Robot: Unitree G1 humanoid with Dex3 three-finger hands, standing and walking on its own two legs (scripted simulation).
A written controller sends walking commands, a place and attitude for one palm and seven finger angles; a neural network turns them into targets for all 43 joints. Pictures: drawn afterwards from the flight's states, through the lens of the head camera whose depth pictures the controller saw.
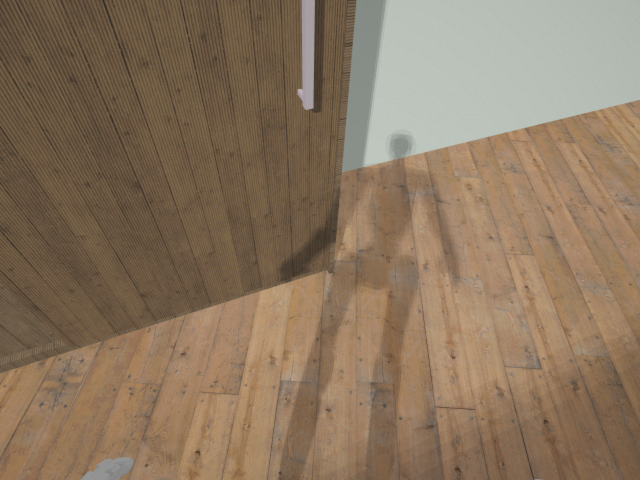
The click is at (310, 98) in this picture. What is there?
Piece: wardrobe's sliding door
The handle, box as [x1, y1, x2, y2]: [297, 0, 314, 109]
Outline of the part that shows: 314,0 302,0 302,88 297,89 297,92 303,101 303,106 305,109 312,108 313,102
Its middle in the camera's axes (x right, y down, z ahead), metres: -0.04 -0.42 +0.79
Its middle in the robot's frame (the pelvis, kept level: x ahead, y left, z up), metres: +0.89 +0.09 +0.16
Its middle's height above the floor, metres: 0.93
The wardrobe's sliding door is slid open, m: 0.00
